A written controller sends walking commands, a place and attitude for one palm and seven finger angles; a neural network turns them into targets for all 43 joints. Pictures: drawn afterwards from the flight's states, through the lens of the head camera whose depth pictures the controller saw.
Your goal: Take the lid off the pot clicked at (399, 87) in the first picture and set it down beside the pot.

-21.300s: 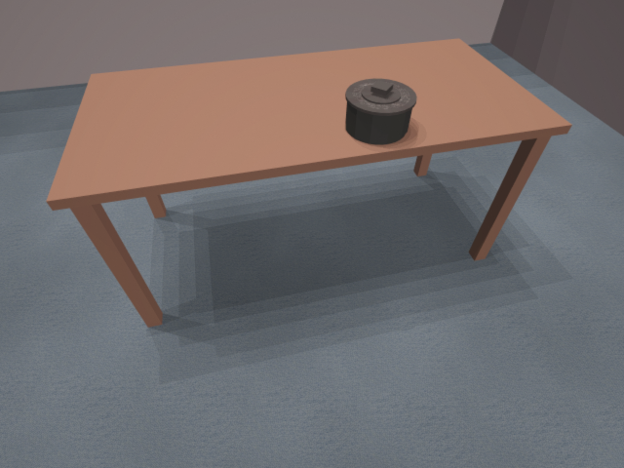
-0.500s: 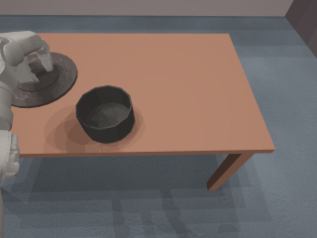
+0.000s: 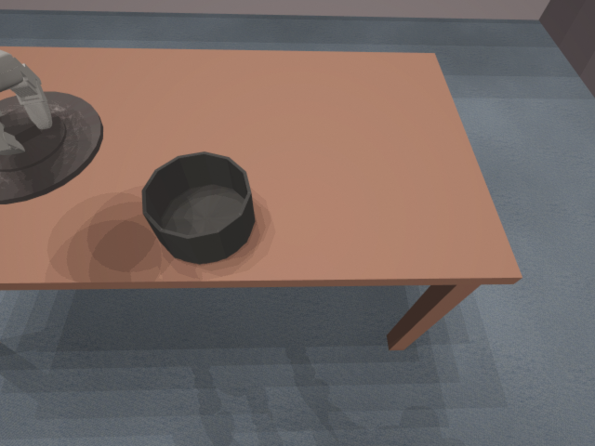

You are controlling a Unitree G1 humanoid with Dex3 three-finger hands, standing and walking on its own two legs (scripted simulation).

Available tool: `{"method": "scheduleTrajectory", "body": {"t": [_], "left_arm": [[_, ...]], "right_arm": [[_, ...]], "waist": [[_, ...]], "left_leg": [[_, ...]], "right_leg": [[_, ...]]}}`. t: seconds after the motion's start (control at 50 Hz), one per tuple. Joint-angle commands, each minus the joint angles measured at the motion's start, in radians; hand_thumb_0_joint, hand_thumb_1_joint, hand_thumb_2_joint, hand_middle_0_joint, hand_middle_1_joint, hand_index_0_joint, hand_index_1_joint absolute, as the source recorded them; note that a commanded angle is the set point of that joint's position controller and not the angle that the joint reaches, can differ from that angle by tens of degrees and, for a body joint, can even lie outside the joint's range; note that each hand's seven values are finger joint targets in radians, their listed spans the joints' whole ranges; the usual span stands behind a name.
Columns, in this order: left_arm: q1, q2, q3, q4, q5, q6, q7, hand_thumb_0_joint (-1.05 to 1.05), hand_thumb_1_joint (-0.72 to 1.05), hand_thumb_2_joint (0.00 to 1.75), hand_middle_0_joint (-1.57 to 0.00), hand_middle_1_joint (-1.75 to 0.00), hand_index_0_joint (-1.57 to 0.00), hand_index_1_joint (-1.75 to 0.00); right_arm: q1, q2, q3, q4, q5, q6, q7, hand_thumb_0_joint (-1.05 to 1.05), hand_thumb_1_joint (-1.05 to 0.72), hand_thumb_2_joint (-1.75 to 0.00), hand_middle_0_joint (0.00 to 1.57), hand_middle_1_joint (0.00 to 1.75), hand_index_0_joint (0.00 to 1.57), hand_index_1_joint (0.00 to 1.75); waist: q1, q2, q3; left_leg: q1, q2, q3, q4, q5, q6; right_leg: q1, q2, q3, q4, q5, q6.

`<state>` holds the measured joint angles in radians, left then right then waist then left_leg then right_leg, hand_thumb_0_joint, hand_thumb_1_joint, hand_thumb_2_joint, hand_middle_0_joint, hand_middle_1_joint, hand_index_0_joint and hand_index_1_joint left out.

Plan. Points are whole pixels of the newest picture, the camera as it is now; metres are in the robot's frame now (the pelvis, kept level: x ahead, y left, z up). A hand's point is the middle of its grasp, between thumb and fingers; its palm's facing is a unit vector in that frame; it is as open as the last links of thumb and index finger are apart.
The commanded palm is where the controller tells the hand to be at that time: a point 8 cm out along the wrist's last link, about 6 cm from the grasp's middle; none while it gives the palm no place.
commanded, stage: move the lid sideways beside the pot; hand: left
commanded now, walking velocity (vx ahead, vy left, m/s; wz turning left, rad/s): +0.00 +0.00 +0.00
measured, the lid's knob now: (13, 129) +0.49 +0.34 +0.13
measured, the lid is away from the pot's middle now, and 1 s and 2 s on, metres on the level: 0.19 0.24 0.25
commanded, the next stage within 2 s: lower the lid onto the table in 0.52 s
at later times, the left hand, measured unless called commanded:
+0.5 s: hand out of the picture +0.46 +0.38 +0.16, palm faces -0.39 -0.13 -0.91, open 7.1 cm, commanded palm +0.49 +0.37 +0.23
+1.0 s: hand out of the picture +0.46 +0.37 +0.13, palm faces -0.43 -0.13 -0.89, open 7.1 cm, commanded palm +0.51 +0.38 +0.20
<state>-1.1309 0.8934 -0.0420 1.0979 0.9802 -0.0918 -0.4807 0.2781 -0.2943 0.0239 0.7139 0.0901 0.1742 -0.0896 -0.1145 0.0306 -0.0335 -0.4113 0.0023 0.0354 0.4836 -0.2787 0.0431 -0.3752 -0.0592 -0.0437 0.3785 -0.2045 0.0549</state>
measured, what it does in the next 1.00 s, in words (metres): stands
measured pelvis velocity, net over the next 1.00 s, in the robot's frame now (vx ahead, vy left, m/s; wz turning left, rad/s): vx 0.00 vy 0.01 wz -0.01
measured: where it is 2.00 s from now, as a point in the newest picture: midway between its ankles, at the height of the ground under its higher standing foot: outside the picture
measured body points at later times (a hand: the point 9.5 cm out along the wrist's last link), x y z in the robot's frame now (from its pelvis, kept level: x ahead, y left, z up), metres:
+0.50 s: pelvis +0.00 +0.01 +0.00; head +0.09 +0.02 +0.44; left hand +0.47 +0.38 +0.22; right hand +0.01 -0.28 -0.13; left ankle -0.04 +0.09 -0.74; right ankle -0.03 -0.16 -0.74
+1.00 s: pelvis +0.00 +0.01 -0.01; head +0.10 +0.02 +0.43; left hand +0.48 +0.37 +0.19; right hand +0.00 -0.28 -0.12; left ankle -0.04 +0.09 -0.74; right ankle -0.03 -0.16 -0.74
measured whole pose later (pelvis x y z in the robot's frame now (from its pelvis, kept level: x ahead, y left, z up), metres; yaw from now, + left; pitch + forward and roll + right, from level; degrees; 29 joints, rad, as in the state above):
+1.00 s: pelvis +0.00 +0.01 -0.01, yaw +0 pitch +14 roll -3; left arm -1.14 0.99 -0.01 1.17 1.00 -0.14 -0.49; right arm 0.32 -0.30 0.04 0.72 0.10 0.17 -0.11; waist -0.14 0.02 -0.03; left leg -0.50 0.01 0.03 0.57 -0.31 0.06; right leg -0.44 -0.05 -0.04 0.42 -0.21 0.06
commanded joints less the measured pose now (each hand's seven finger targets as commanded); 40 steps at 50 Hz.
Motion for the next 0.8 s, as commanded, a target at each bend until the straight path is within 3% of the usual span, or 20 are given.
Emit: {"method": "scheduleTrajectory", "body": {"t": [0.0,0.04,0.08,0.1,0.16,0.2,0.26,0.3,0.32,0.38,0.4,0.48,0.52,0.56,0.62,0.66,0.68,0.72,0.76,0.78], "left_arm": [[-0.521,0.353,0.093,-0.201,-0.017,-0.014,0.048,0.0,0.61,0.96,-0.77,-1.13,-0.83,-1.15],[-0.54,0.343,0.07,-0.202,-0.013,-0.015,0.046,0.0,0.61,0.96,-0.77,-1.13,-0.83,-1.15],[-0.534,0.368,0.082,-0.201,-0.01,-0.021,0.047,0.0,0.61,0.96,-0.77,-1.13,-0.83,-1.15],[-0.542,0.412,0.112,-0.211,-0.005,-0.024,0.05,0.0,0.61,0.96,-0.77,-1.13,-0.83,-1.15],[-0.522,0.431,0.129,-0.193,-0.002,-0.029,0.05,0.0,0.61,0.96,-0.77,-1.13,-0.83,-1.15],[-0.541,0.462,0.151,-0.231,-0.003,-0.034,0.05,0.0,0.61,0.96,-0.77,-1.13,-0.83,-1.15],[-0.471,0.423,0.122,-0.128,-0.001,-0.027,0.042,0.0,0.61,0.96,-0.77,-1.13,-0.83,-1.15],[-0.486,0.475,0.153,-0.158,0.002,-0.029,0.043,0.0,0.61,0.96,-0.77,-1.13,-0.83,-1.15],[-0.507,0.478,0.152,-0.18,0.01,-0.026,0.046,0.0,0.61,0.96,-0.77,-1.13,-0.83,-1.15],[-0.501,0.374,0.066,-0.144,0.001,-0.023,0.034,0.0,0.61,0.96,-0.77,-1.13,-0.83,-1.15],[-0.508,0.409,0.095,-0.155,0.0,-0.021,0.036,0.0,0.61,0.96,-0.77,-1.13,-0.83,-1.15],[-0.548,0.388,0.083,-0.221,-0.008,-0.027,0.031,0.0,0.61,0.96,-0.77,-1.13,-0.83,-1.15],[-0.551,0.435,0.123,-0.222,-0.004,-0.027,0.037,0.0,0.61,0.96,-0.77,-1.13,-0.83,-1.15],[-0.52,0.407,0.099,-0.164,-0.01,-0.026,0.032,0.0,0.61,0.96,-0.77,-1.13,-0.83,-1.15],[-0.55,0.426,0.107,-0.19,-0.001,-0.034,0.038,0.0,0.61,0.96,-0.77,-1.13,-0.83,-1.15],[-0.522,0.387,0.086,-0.16,0.0,-0.032,0.036,0.0,0.61,0.96,-0.77,-1.13,-0.83,-1.15],[-0.49,0.396,0.097,-0.142,0.0,-0.039,0.035,0.0,0.61,0.96,-0.77,-1.13,-0.83,-1.15],[-0.454,0.439,0.124,-0.095,0.005,-0.036,0.038,0.0,0.61,0.96,-0.77,-1.13,-0.83,-1.15],[-0.463,0.442,0.119,-0.098,0.005,-0.034,0.04,0.0,0.61,0.96,-0.77,-1.13,-0.83,-1.15],[-0.482,0.406,0.088,-0.122,0.004,-0.039,0.038,0.0,0.61,0.96,-0.77,-1.13,-0.83,-1.15]], "right_arm": [[0.086,-0.185,-0.059,-0.046,-0.007,-0.021,-0.024,0.0,-0.9,-0.9,0.2,0.3,0.2,0.3],[0.089,-0.186,-0.057,-0.039,-0.003,-0.02,-0.026,0.0,-0.9,-0.9,0.2,0.3,0.2,0.3],[0.093,-0.189,-0.055,-0.038,-0.001,-0.024,-0.03,0.0,-0.9,-0.9,0.2,0.3,0.2,0.3],[0.095,-0.192,-0.053,-0.033,-0.002,-0.022,-0.027,0.0,-0.9,-0.9,0.2,0.3,0.2,0.3],[0.103,-0.19,-0.051,-0.036,-0.003,-0.023,-0.033,0.0,-0.9,-0.9,0.2,0.3,0.2,0.3],[0.103,-0.194,-0.053,-0.038,-0.005,-0.021,-0.03,0.0,-0.9,-0.9,0.2,0.3,0.2,0.3],[0.113,-0.194,-0.049,-0.033,0.0,-0.019,-0.029,0.0,-0.9,-0.9,0.2,0.3,0.2,0.3],[0.111,-0.202,-0.049,-0.034,0.0,-0.012,-0.028,0.0,-0.9,-0.9,0.2,0.3,0.2,0.3],[0.113,-0.2,-0.05,-0.039,-0.001,-0.009,-0.028,0.0,-0.9,-0.9,0.2,0.3,0.2,0.3],[0.122,-0.196,-0.052,-0.029,0.005,-0.016,-0.028,0.0,-0.9,-0.9,0.2,0.3,0.2,0.3],[0.128,-0.201,-0.052,-0.024,0.003,-0.013,-0.027,0.0,-0.9,-0.9,0.2,0.3,0.2,0.3],[0.135,-0.197,-0.057,-0.023,0.0,-0.024,-0.03,0.0,-0.9,-0.9,0.2,0.3,0.2,0.3],[0.14,-0.194,-0.054,-0.023,-0.005,-0.023,-0.03,0.0,-0.9,-0.9,0.2,0.3,0.2,0.3],[0.138,-0.195,-0.052,-0.019,0.0,-0.028,-0.035,0.0,-0.9,-0.9,0.2,0.3,0.2,0.3],[0.133,-0.197,-0.049,-0.018,-0.003,-0.025,-0.032,0.0,-0.9,-0.9,0.2,0.3,0.2,0.3],[0.134,-0.194,-0.05,-0.017,-0.002,-0.025,-0.028,0.0,-0.9,-0.9,0.2,0.3,0.2,0.3],[0.128,-0.195,-0.048,-0.023,-0.001,-0.027,-0.026,0.0,-0.9,-0.9,0.2,0.3,0.2,0.3],[0.125,-0.2,-0.043,-0.031,-0.001,-0.016,-0.027,0.0,-0.9,-0.9,0.2,0.3,0.2,0.3],[0.125,-0.201,-0.044,-0.037,0.002,-0.012,-0.031,0.0,-0.9,-0.9,0.2,0.3,0.2,0.3],[0.121,-0.202,-0.046,-0.038,0.003,-0.013,-0.03,0.0,-0.9,-0.9,0.2,0.3,0.2,0.3]], "waist": [[-0.009,0.109,-0.459],[-0.014,0.13,-0.441],[-0.012,0.14,-0.451],[-0.005,0.167,-0.457],[-0.005,0.151,-0.473],[0.001,0.191,-0.5],[-0.007,0.141,-0.416],[0.003,0.136,-0.45],[0.003,0.167,-0.475],[-0.019,0.175,-0.416],[-0.014,0.157,-0.419],[-0.017,0.198,-0.482],[-0.011,0.198,-0.505],[-0.02,0.142,-0.456],[-0.011,0.208,-0.457],[-0.014,0.193,-0.42],[-0.006,0.185,-0.406],[-0.003,0.109,-0.411],[-0.007,0.093,-0.42],[-0.01,0.128,-0.423]], "left_leg": [[0.311,-0.001,-0.04,0.025,0.591,0.043],[0.3,0.0,-0.036,0.021,0.565,0.041],[0.303,0.0,-0.034,0.026,0.587,0.042],[0.308,0.0,-0.039,0.033,0.589,0.042],[0.308,-0.001,-0.042,0.037,0.61,0.043],[0.339,0.004,-0.053,0.045,0.68,0.04],[0.291,0.004,-0.045,0.047,0.623,0.039],[0.29,0.005,-0.043,0.051,0.637,0.041],[0.305,0.002,-0.046,0.052,0.655,0.04],[0.315,0.013,-0.044,0.051,0.653,0.037],[0.32,0.015,-0.05,0.054,0.638,0.038],[0.388,0.018,-0.059,0.06,0.722,0.038],[0.388,0.012,-0.065,0.062,0.713,0.038],[0.328,0.009,-0.049,0.053,0.617,0.042],[0.34,0.01,-0.058,0.052,0.656,0.033],[0.337,0.015,-0.059,0.056,0.661,0.03],[0.32,0.013,-0.059,0.06,0.683,0.029],[0.246,0.003,-0.042,0.062,0.586,0.036],[0.222,0.0,-0.035,0.059,0.545,0.038],[0.244,0.005,-0.039,0.057,0.583,0.035]], "right_leg": [[0.116,0.073,-0.024,0.025,0.36,-0.067],[0.101,0.074,-0.028,0.021,0.346,-0.069],[0.105,0.073,-0.024,0.021,0.357,-0.071],[0.113,0.074,-0.024,0.027,0.358,-0.071],[0.121,0.076,-0.027,0.027,0.362,-0.068],[0.115,0.076,-0.028,0.035,0.378,-0.068],[0.076,0.082,-0.04,0.028,0.333,-0.067],[0.104,0.078,-0.033,0.038,0.359,-0.066],[0.102,0.079,-0.033,0.04,0.359,-0.068],[0.034,0.083,-0.041,0.025,0.323,-0.069],[0.036,0.086,-0.043,0.026,0.309,-0.066],[0.024,0.086,-0.042,0.024,0.331,-0.069],[0.048,0.09,-0.04,0.026,0.329,-0.066],[0.053,0.086,-0.039,0.021,0.312,-0.062],[0.04,0.084,-0.043,0.028,0.311,-0.071],[0.013,0.087,-0.048,0.026,0.297,-0.071],[0.012,0.086,-0.044,0.029,0.308,-0.073],[0.062,0.085,-0.037,0.044,0.315,-0.066],[0.078,0.081,-0.036,0.048,0.321,-0.067],[0.05,0.081,-0.037,0.05,0.319,-0.071]]}}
